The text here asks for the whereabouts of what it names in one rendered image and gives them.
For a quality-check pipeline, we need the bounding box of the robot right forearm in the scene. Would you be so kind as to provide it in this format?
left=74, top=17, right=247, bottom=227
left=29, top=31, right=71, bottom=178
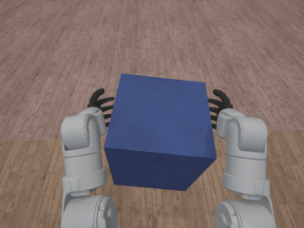
left=216, top=108, right=276, bottom=228

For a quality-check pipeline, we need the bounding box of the robot left forearm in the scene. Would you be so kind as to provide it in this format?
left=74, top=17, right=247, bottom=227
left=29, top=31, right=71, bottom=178
left=60, top=106, right=107, bottom=228

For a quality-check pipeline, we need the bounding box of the right robot hand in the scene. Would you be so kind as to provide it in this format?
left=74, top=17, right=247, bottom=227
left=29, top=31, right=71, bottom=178
left=208, top=89, right=233, bottom=129

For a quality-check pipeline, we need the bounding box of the right robot upper arm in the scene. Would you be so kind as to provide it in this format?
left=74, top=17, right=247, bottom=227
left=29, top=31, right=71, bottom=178
left=215, top=199, right=276, bottom=228

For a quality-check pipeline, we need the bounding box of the left robot hand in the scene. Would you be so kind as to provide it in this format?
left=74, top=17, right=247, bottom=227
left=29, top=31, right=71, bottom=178
left=87, top=88, right=115, bottom=127

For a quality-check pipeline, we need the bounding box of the carton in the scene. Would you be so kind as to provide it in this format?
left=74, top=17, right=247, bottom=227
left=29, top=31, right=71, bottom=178
left=104, top=73, right=217, bottom=191

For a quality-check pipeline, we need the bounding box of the left robot upper arm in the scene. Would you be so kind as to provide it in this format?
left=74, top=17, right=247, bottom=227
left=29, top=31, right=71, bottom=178
left=61, top=195, right=118, bottom=228

